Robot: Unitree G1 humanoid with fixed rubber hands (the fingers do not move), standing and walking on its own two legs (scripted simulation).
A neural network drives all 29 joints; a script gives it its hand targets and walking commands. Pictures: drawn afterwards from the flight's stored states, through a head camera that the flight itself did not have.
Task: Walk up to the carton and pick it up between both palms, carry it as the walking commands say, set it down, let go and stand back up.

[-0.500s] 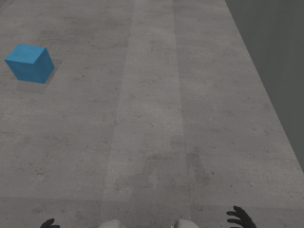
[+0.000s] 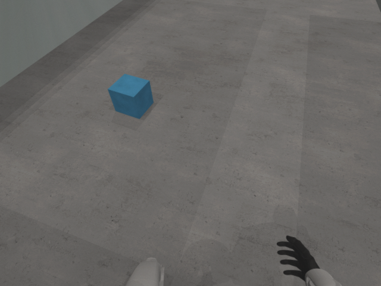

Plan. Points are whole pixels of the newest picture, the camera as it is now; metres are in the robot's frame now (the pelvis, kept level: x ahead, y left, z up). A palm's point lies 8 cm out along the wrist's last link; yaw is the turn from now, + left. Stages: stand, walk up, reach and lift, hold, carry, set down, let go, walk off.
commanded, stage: walk up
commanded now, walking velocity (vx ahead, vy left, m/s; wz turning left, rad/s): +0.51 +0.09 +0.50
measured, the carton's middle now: (132, 96) +1.47 +0.54 -0.67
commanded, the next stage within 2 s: none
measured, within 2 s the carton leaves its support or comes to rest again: neither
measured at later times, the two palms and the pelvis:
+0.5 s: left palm (81, 178) +0.40 +0.34 -0.10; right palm (270, 243) +0.24 -0.18 -0.12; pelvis +0.25 +0.09 +0.00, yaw +11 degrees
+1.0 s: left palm (60, 205) +0.32 +0.38 -0.12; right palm (200, 108) +0.73 +0.00 -0.12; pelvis +0.50 +0.17 -0.01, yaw +18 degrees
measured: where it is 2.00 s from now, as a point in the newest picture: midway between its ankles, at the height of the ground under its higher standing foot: (149, 163)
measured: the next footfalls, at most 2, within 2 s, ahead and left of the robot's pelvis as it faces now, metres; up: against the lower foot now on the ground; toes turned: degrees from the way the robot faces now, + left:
left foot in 0.14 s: +0.20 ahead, +0.19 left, +0.00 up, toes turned +10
right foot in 0.60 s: +0.47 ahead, -0.02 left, +0.00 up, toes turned +5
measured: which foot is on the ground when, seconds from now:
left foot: up 0.00-0.12, down 0.14-0.60, up 0.62-1.00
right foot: down 0.00-0.14, up 0.16-0.58, down 0.60-1.00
